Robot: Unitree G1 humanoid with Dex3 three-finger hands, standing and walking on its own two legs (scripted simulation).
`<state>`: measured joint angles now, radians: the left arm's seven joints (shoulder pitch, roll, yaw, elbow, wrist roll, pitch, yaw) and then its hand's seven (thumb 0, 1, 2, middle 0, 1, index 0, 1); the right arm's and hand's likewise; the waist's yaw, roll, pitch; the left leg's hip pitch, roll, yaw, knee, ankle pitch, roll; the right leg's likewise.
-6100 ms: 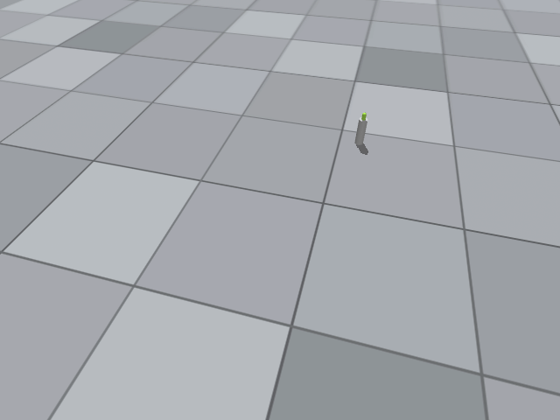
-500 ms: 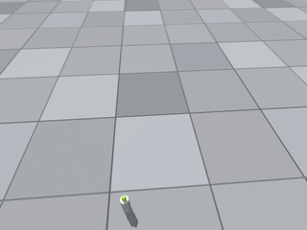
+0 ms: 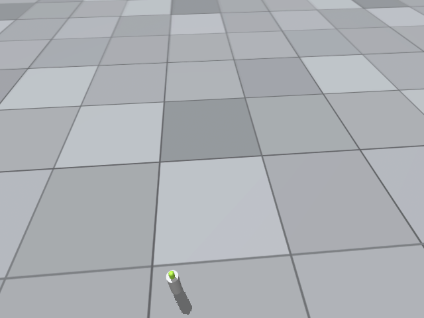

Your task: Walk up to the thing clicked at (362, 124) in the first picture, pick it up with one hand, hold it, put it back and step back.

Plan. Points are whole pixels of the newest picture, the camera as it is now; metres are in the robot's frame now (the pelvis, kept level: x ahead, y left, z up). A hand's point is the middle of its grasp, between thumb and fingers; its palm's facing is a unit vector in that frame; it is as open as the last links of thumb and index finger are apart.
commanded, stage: walk up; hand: left
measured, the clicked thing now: (173, 281) +0.42 +0.18 -0.68
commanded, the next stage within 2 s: stand in 0.36 s
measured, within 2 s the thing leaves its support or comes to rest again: neither
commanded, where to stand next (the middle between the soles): +0.06 +0.00 m, yaw -1 degrees
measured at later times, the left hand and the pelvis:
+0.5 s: hand out of the picture +0.08 +0.25 -0.16, palm faces -0.02 -0.94 -0.33, open 7.3 cm; pelvis +0.01 +0.00 +0.00, yaw +0 degrees
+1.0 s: hand out of the picture +0.11 +0.24 -0.15, palm faces -0.04 -0.94 -0.35, open 7.3 cm; pelvis +0.03 -0.01 +0.00, yaw +0 degrees
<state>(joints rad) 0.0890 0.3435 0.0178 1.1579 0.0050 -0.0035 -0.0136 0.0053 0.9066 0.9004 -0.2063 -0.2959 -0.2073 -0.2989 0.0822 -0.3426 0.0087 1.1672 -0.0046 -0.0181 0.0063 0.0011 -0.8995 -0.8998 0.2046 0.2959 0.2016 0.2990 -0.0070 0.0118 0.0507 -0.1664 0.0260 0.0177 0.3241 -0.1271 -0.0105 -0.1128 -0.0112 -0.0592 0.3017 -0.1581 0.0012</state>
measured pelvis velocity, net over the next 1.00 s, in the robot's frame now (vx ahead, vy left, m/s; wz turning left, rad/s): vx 0.03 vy -0.01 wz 0.00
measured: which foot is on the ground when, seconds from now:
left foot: down 0.00-1.00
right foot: down 0.00-1.00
